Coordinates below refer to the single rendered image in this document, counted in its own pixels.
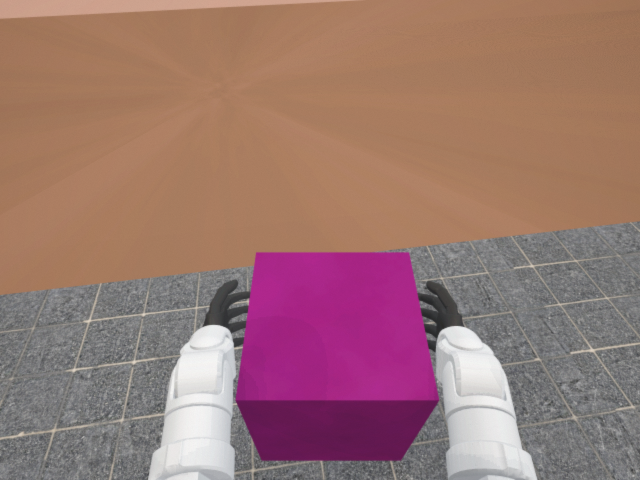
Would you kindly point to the carton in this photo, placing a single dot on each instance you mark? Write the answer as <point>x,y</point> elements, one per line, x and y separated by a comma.
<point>335,363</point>

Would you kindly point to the right robot hand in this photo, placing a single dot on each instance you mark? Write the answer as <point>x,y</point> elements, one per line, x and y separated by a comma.
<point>447,314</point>

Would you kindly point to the robot right forearm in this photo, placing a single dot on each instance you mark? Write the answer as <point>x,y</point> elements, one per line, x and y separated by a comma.
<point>483,434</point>

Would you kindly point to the robot left forearm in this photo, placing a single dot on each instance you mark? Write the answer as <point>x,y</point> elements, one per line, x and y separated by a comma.
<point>195,442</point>

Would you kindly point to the left robot hand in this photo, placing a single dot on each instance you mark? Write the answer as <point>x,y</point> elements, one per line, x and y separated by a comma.
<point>218,313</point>

